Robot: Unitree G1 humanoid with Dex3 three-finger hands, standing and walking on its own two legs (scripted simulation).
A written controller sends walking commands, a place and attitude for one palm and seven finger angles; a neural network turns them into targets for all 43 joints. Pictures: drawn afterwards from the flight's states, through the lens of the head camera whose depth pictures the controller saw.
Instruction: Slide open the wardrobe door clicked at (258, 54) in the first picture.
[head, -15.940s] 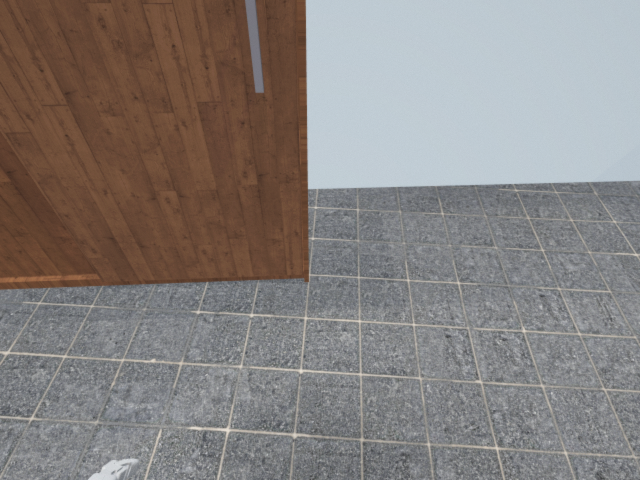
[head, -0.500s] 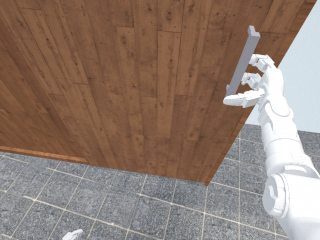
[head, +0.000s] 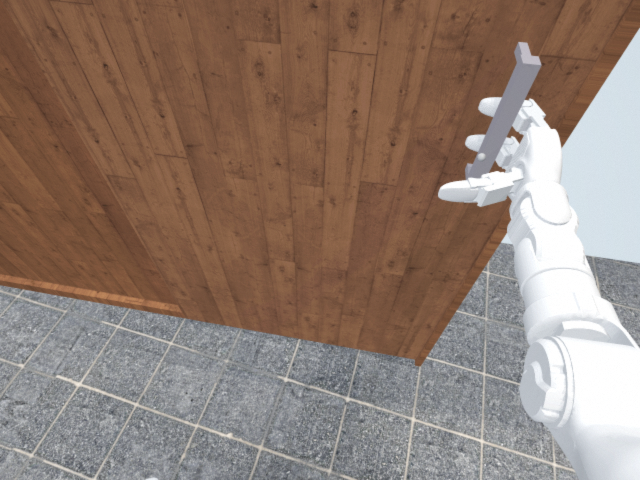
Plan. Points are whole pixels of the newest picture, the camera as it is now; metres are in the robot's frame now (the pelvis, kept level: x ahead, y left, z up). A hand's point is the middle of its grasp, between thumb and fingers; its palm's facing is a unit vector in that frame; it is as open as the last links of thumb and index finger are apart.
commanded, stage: slide the fingers in behind the handle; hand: right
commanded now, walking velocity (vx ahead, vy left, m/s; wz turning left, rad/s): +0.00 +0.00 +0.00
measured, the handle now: (493, 128) +0.54 -0.13 +0.16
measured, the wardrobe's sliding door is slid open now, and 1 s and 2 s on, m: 0.00 0.00 0.00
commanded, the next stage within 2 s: grip the handle and tug to test in 0.46 s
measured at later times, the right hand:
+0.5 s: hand (486, 156) +0.49 -0.12 +0.16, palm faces +0.03 +1.00 +0.00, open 13.9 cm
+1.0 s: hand (478, 154) +0.49 -0.11 +0.16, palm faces +0.02 +1.00 +0.00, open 9.5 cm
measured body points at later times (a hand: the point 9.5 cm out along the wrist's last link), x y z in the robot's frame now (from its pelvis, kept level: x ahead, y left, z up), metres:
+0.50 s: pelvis +0.01 +0.00 +0.00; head +0.04 +0.01 +0.45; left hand +0.05 +0.26 -0.12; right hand +0.48 -0.17 +0.16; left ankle +0.00 +0.14 -0.72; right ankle +0.00 -0.13 -0.72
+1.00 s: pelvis +0.01 +0.00 +0.00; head +0.04 +0.01 +0.45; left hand +0.05 +0.25 -0.12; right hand +0.48 -0.16 +0.17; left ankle +0.00 +0.14 -0.72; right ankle +0.00 -0.13 -0.72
